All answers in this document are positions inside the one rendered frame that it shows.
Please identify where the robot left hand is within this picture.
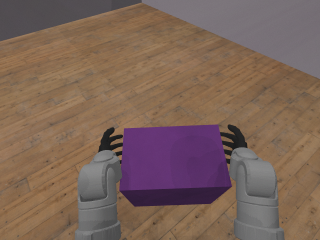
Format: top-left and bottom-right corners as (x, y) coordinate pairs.
(98, 127), (123, 164)

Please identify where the carton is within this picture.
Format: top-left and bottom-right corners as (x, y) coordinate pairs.
(119, 124), (232, 207)

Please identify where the left robot forearm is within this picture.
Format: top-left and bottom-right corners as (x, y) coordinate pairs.
(74, 150), (122, 240)

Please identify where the robot right hand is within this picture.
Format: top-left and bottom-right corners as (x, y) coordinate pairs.
(220, 124), (248, 164)

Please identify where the right robot forearm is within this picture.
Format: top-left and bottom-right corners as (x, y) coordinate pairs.
(229, 147), (285, 240)

